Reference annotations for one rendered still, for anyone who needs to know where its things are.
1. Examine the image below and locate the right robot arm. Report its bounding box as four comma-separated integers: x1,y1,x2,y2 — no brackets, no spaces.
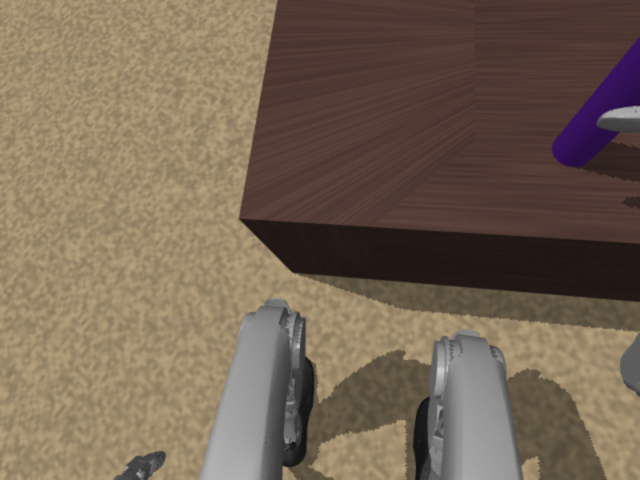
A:
620,332,640,398

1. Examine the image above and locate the left robot hand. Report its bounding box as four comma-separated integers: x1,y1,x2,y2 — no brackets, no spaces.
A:
113,451,166,480

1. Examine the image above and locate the right robot foot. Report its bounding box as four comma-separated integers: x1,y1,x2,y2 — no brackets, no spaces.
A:
413,397,430,480

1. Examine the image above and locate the left robot foot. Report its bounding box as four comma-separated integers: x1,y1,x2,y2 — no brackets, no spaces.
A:
283,357,314,467

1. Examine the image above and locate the can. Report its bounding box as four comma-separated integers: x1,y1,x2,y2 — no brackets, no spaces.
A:
552,37,640,167

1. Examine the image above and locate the right robot hand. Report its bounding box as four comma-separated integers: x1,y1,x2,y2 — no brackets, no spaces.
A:
597,106,640,133

